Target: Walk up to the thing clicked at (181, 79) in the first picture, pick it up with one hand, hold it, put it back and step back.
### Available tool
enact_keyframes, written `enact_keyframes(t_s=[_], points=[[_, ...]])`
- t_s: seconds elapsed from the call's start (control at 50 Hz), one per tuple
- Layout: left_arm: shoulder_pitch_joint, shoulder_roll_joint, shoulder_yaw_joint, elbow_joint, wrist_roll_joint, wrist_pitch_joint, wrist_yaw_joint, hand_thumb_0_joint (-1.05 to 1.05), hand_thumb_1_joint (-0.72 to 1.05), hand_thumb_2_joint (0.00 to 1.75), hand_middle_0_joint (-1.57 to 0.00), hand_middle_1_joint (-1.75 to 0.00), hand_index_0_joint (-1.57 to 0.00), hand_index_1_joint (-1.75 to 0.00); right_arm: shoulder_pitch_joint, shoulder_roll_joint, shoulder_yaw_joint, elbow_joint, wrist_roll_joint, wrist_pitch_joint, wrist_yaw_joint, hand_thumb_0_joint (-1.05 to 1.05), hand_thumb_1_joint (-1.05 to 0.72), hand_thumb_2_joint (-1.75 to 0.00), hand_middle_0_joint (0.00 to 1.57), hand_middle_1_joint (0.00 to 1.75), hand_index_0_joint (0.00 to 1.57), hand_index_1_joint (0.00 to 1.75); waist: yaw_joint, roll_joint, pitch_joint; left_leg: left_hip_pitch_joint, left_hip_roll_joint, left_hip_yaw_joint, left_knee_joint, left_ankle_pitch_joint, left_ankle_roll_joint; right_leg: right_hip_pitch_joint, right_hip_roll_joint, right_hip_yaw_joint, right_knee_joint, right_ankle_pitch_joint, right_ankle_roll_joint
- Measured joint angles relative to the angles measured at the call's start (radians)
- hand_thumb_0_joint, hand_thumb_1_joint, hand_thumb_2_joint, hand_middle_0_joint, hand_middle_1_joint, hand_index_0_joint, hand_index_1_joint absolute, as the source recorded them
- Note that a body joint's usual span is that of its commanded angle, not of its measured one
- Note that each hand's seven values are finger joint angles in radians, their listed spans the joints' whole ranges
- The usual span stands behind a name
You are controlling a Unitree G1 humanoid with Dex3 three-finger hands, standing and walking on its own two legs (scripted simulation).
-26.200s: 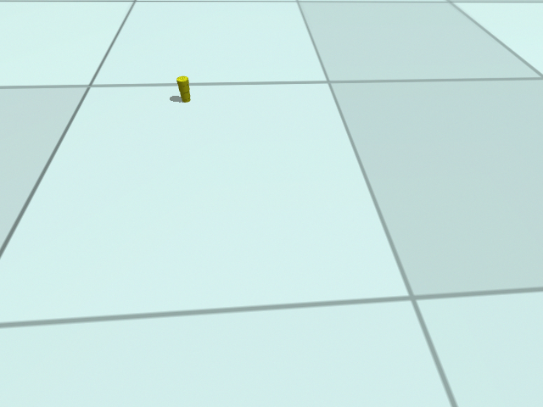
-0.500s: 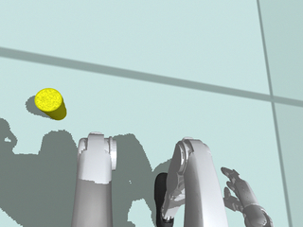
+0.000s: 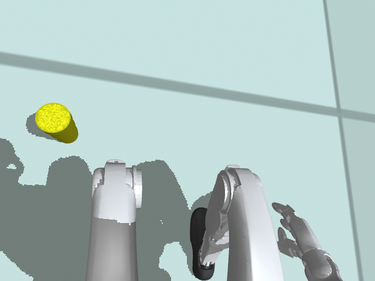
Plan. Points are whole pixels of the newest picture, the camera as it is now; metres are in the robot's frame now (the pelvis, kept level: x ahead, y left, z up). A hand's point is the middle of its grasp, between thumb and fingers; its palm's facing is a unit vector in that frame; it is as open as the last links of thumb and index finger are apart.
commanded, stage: go down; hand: left
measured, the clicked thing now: (61, 127) +0.43 +0.32 -0.28
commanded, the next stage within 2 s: none
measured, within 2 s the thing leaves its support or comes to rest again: neither
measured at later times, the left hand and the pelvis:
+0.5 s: hand out of the picture +0.29 +0.52 +0.05, palm faces +0.49 -0.87 -0.05, open 17.7 cm; pelvis +0.00 +0.00 +0.00, yaw +0 degrees
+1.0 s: hand out of the picture +0.31 +0.49 +0.06, palm faces +0.44 -0.90 -0.03, open 17.7 cm; pelvis +0.00 +0.00 +0.03, yaw +1 degrees
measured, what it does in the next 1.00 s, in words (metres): stands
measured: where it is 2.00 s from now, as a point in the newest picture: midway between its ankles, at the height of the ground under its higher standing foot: (160, 258)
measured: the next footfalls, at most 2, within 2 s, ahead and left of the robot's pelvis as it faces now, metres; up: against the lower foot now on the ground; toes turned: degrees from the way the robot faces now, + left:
none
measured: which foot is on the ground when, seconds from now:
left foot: down 0.00-1.00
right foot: down 0.00-1.00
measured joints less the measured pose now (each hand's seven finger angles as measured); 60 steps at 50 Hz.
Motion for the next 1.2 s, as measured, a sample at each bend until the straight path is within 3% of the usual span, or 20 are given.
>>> enact_keyframes(t_s=[0.12, 0.22, 0.32, 0.48, 0.58, 0.64, 0.72, 0.82, 0.88, 1.0, 1.2], points=[[0.068, -0.169, -0.071, -0.204, -0.003, 0.050, 0.041, -0.02, -0.60, 0.13, 0.00, -0.10, -0.01, -0.08, 0.020, 0.031, -0.043, 0.022, 0.022, 0.011, 0.003, 0.00, -0.89, -0.89, 0.20, 0.30, 0.21, 0.30, -0.005, 0.014, -0.051, 0.006, -0.001, 0.011, -0.018, -0.006, 0.008, 0.009, -0.003, 0.007, -0.017, -0.010, 0.001], [0.109, -0.225, -0.085, -0.244, 0.001, 0.055, 0.104, -0.02, -0.60, 0.14, -0.01, -0.10, -0.01, -0.08, 0.031, 0.060, -0.049, 0.031, 0.031, 0.019, -0.002, 0.00, -0.89, -0.89, 0.20, 0.30, 0.21, 0.30, -0.012, 0.028, -0.092, 0.027, 0.004, 0.021, -0.053, -0.008, 0.011, 0.024, -0.002, 0.014, -0.048, -0.011, 0.001], [0.102, -0.155, -0.057, -0.123, -0.012, 0.004, 0.115, -0.02, -0.60, 0.13, -0.01, -0.10, -0.01, -0.07, 0.030, 0.066, -0.030, 0.031, 0.021, 0.017, -0.006, 0.00, -0.90, -0.89, 0.20, 0.30, 0.21, 0.30, -0.017, 0.030, -0.094, 0.039, 0.008, 0.029, -0.069, -0.004, 0.010, 0.026, 0.000, 0.021, -0.056, -0.005, 0.002], [0.045, 0.032, 0.038, 0.081, -0.029, -0.063, 0.019, -0.01, -0.61, 0.10, 0.00, -0.09, -0.02, -0.06, 0.002, 0.021, 0.015, 0.012, 0.000, 0.008, -0.002, 0.00, -0.91, -0.90, 0.21, 0.30, 0.21, 0.30, -0.010, 0.006, -0.026, 0.015, 0.010, 0.012, -0.021, 0.001, 0.001, 0.000, 0.007, 0.011, -0.013, 0.006, 0.000], [0.037, 0.074, 0.062, 0.092, -0.036, -0.043, -0.033, -0.01, -0.61, 0.10, 0.00, -0.09, -0.02, -0.07, -0.012, -0.001, 0.019, 0.011, -0.003, 0.005, 0.000, 0.00, -0.90, -0.90, 0.21, 0.30, 0.21, 0.30, 0.003, -0.006, 0.011, -0.004, 0.005, -0.002, 0.011, 0.002, 0.000, -0.009, 0.007, 0.000, 0.010, 0.008, 0.001], [0.045, 0.036, 0.047, 0.032, -0.028, -0.019, -0.042, -0.01, -0.60, 0.12, 0.00, -0.10, -0.01, -0.07, -0.010, -0.004, 0.008, 0.015, -0.002, 0.004, 0.001, 0.00, -0.90, -0.90, 0.20, 0.30, 0.21, 0.30, 0.015, -0.007, 0.015, -0.010, 0.001, -0.004, 0.020, 0.003, 0.002, -0.008, 0.005, -0.002, 0.014, 0.006, 0.003], [0.071, -0.066, -0.006, -0.094, -0.023, 0.014, -0.022, -0.01, -0.59, 0.13, 0.00, -0.10, 0.00, -0.08, 0.000, 0.010, -0.019, 0.027, 0.010, 0.002, 0.002, 0.00, -0.89, -0.90, 0.20, 0.30, 0.21, 0.30, 0.024, -0.004, -0.012, -0.010, -0.003, 0.002, 0.015, 0.002, 0.009, -0.002, 0.001, 0.002, 0.009, -0.001, 0.002], [0.111, -0.197, -0.085, -0.249, -0.016, 0.057, 0.045, -0.02, -0.57, 0.16, 0.00, -0.10, 0.00, -0.08, 0.014, 0.048, -0.049, 0.034, 0.030, 0.005, -0.003, 0.00, -0.89, -0.89, 0.20, 0.30, 0.21, 0.30, 0.022, 0.006, -0.071, 0.015, -0.002, 0.016, -0.021, -0.002, 0.015, 0.022, -0.003, 0.011, -0.022, -0.009, 0.000], [0.121, -0.231, -0.104, -0.285, -0.008, 0.068, 0.089, -0.02, -0.57, 0.16, 0.00, -0.10, 0.00, -0.08, 0.018, 0.070, -0.051, 0.032, 0.037, 0.005, -0.009, 0.00, -0.89, -0.89, 0.20, 0.30, 0.21, 0.30, 0.014, 0.015, -0.100, 0.037, 0.001, 0.021, -0.053, -0.004, 0.016, 0.040, -0.003, 0.013, -0.051, -0.009, 0.000], [0.095, -0.155, -0.084, -0.149, -0.009, 0.029, 0.126, -0.01, -0.59, 0.15, -0.01, -0.10, -0.01, -0.07, 0.021, 0.079, -0.029, 0.015, 0.029, 0.005, -0.013, 0.00, -0.89, -0.89, 0.20, 0.30, 0.21, 0.30, -0.012, 0.030, -0.119, 0.056, 0.006, 0.032, -0.096, 0.000, 0.014, 0.049, -0.001, 0.021, -0.085, -0.004, 0.001], [0.010, 0.068, 0.032, 0.114, -0.023, -0.059, 0.024, -0.01, -0.61, 0.10, 0.00, -0.10, -0.02, -0.07, 0.007, 0.008, 0.027, -0.006, 0.000, 0.004, 0.001, 0.00, -0.91, -0.89, 0.21, 0.30, 0.21, 0.30, -0.024, 0.004, -0.014, 0.013, 0.009, 0.007, -0.025, -0.005, 0.001, 0.002, 0.009, 0.005, -0.021, 0.001, 0.002]])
